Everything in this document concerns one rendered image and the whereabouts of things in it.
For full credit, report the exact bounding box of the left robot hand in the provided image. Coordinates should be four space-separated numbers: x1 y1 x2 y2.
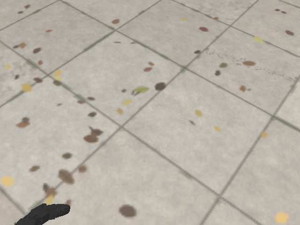
14 203 70 225

